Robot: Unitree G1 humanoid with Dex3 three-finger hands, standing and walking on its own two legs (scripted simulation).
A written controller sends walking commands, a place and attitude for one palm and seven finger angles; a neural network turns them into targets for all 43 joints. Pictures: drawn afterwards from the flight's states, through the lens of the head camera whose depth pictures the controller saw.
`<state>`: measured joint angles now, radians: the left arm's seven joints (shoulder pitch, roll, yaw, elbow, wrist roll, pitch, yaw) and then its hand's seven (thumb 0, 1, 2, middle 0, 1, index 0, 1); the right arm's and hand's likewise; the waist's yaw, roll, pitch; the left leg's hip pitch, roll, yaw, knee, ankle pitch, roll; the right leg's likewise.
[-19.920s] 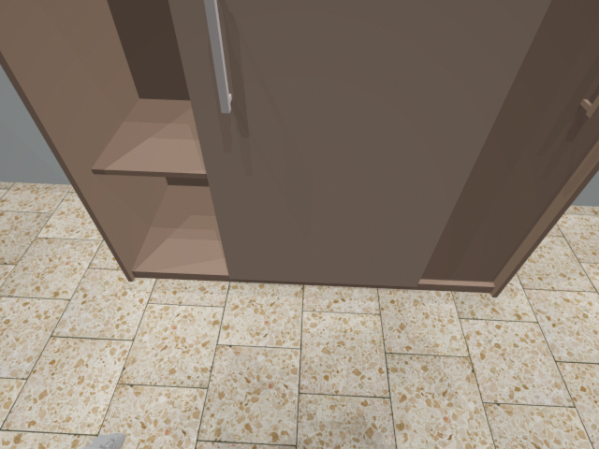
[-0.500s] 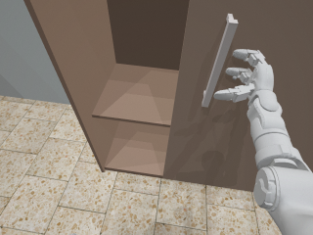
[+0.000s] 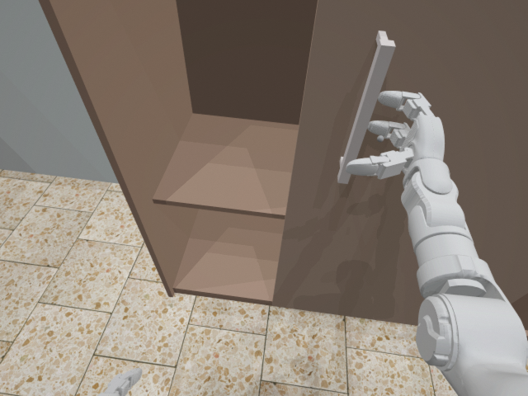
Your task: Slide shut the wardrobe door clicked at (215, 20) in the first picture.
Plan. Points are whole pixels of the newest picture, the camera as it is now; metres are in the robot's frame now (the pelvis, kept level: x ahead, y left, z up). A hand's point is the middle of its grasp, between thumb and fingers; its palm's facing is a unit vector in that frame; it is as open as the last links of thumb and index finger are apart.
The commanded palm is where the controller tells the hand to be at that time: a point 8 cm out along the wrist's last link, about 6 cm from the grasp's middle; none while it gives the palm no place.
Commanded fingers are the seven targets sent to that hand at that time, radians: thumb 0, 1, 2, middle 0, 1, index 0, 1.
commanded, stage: slide the fingers in behind the handle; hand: right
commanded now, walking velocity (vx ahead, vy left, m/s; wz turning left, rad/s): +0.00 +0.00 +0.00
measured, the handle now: (359, 117) +0.52 -0.08 +0.17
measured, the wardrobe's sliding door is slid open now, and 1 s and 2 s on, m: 0.39 0.39 0.39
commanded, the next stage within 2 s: grip the handle and tug to test in 1.10 s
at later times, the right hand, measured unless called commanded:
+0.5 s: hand (351, 133) +0.47 -0.07 +0.17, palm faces +0.02 +1.00 +0.01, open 14.0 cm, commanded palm +0.44 -0.12 +0.17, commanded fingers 0.00 0.50 -0.30 0.30 1.20 0.30 1.20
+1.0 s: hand (346, 133) +0.47 -0.06 +0.18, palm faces +0.03 +1.00 -0.01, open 14.1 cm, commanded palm +0.44 -0.11 +0.17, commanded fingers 0.00 0.50 -0.30 0.30 1.20 0.30 1.20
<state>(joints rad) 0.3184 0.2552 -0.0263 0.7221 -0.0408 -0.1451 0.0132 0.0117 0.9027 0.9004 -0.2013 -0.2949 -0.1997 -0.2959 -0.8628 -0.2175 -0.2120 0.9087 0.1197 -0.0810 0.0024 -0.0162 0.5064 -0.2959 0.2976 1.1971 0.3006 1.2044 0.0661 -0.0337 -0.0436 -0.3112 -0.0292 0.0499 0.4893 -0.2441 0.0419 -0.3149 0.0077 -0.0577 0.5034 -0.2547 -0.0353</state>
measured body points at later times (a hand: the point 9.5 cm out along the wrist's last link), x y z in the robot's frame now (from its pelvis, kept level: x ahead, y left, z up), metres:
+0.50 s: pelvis +0.00 +0.00 +0.00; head +0.02 +0.02 +0.45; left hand +0.06 +0.25 -0.13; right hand +0.46 -0.12 +0.18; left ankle +0.00 +0.09 -0.74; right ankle +0.00 -0.10 -0.74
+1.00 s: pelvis +0.00 +0.01 +0.00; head +0.02 +0.03 +0.45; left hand +0.08 +0.26 -0.12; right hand +0.46 -0.11 +0.18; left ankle +0.00 +0.09 -0.74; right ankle +0.00 -0.10 -0.74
